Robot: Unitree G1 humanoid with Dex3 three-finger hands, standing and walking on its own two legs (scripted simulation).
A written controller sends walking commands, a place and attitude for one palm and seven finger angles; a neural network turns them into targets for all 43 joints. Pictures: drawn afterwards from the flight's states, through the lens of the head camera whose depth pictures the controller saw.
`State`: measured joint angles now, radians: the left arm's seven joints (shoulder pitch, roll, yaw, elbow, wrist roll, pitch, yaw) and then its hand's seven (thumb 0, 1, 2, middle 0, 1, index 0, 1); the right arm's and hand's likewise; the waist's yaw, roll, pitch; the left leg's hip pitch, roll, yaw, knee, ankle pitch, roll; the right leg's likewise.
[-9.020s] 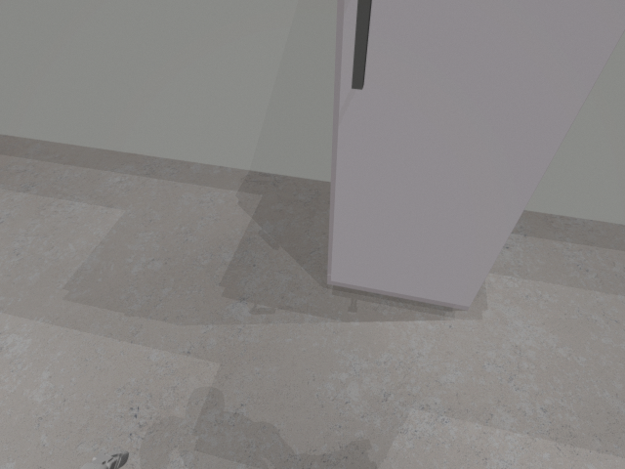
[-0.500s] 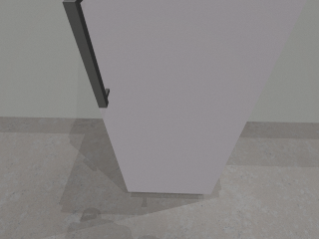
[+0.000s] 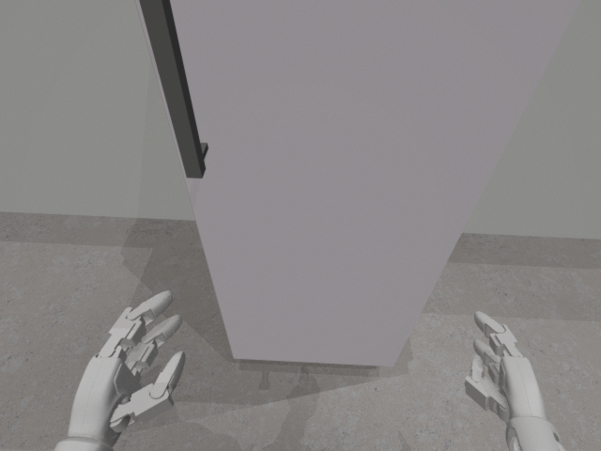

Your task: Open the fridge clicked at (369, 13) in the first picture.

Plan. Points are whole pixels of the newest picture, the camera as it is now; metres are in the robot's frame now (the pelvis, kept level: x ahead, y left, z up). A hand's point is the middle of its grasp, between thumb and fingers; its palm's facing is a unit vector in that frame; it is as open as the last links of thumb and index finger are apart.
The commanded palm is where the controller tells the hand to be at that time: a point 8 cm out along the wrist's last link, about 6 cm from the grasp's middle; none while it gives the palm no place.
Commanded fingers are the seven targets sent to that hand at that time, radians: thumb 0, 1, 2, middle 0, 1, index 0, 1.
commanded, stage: raise the hand to about handle height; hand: left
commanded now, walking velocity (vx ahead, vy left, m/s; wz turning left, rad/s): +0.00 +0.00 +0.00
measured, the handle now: (180, 76) +0.47 +0.19 +0.28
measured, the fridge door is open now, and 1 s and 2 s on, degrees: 0 0 0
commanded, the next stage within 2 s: move the hooked fingers beside the handle in 1.70 s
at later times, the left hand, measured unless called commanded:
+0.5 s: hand (81, 300) +0.23 +0.25 +0.15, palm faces +0.07 -0.99 -0.10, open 11.5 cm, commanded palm +0.19 +0.29 +0.16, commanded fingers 0.00 -0.17 0.44 -0.28 -0.99 -0.28 -0.99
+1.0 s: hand out of the picture +0.26 +0.29 +0.26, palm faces +0.13 -0.98 -0.13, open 13.9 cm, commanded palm +0.23 +0.33 +0.27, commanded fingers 0.00 -0.50 0.30 -0.30 -1.20 -0.30 -1.20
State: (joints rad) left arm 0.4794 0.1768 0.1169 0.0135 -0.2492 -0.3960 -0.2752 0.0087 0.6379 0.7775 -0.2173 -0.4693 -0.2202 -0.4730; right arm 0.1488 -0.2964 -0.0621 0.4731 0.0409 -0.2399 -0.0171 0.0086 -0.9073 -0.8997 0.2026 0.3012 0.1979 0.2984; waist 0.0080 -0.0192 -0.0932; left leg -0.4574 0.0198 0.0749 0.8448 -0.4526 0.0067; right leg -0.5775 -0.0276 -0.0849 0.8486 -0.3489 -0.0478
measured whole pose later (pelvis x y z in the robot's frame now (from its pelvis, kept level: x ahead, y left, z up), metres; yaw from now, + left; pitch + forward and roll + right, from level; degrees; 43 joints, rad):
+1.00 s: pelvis +0.02 +0.02 +0.04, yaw +2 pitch -5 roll +0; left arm -0.12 0.46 0.45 -0.05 -0.32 0.29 -0.40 -0.01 -0.47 0.31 -0.30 -1.17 -0.30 -1.17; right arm 0.18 -0.25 0.12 0.61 0.08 -0.24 -0.09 0.01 -0.90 -0.90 0.21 0.30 0.20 0.30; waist 0.09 0.07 -0.01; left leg -0.07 -0.01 0.04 0.46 -0.30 0.03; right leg -0.16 -0.03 -0.12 0.45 -0.20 -0.02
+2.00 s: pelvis +0.01 +0.01 +0.04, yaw +2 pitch -5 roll +0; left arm -0.33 0.54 0.48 0.12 -0.29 0.39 -0.45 -0.01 -0.51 0.29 -0.30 -1.20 -0.30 -1.20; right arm 0.18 -0.29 0.11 0.63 0.10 -0.19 -0.08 0.01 -0.90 -0.90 0.21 0.30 0.20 0.30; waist 0.08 0.07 -0.02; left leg -0.10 0.00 0.03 0.48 -0.30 0.02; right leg -0.19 -0.03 -0.12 0.47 -0.20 -0.03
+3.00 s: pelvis +0.02 +0.01 +0.04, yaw +2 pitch -2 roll +0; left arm -0.56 0.45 0.34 0.32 -0.23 0.35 -0.32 -0.01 -0.50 0.29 -0.30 -1.20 -0.30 -1.20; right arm 0.18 -0.28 0.10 0.63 0.10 -0.13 -0.09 0.01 -0.90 -0.90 0.21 0.30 0.20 0.30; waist 0.03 0.07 -0.02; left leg -0.09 -0.01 0.04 0.41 -0.28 0.02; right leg -0.20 -0.02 -0.11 0.43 -0.19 -0.03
